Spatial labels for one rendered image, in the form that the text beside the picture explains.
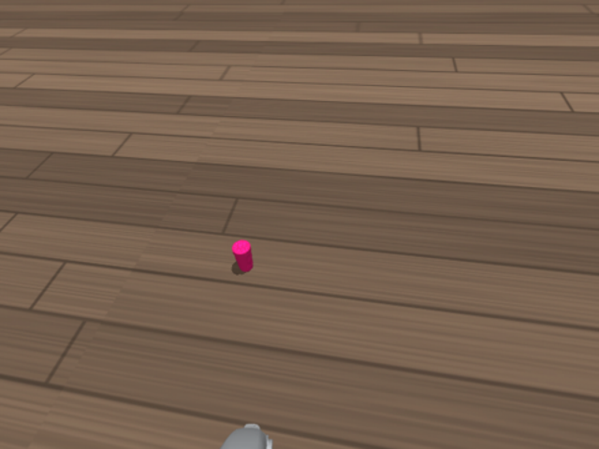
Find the cup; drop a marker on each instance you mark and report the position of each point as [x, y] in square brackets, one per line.
[243, 255]

